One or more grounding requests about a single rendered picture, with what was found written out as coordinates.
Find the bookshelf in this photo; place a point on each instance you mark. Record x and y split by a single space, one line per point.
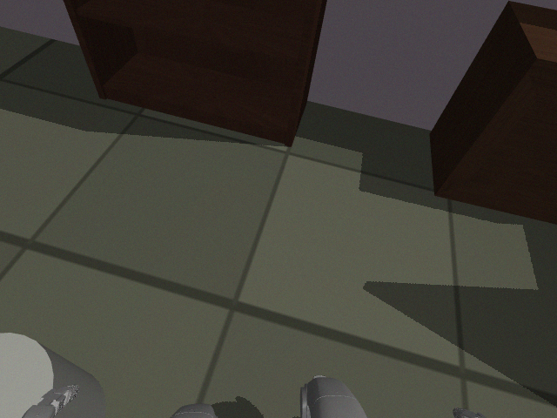
241 65

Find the left robot hand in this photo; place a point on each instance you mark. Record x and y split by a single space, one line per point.
52 402

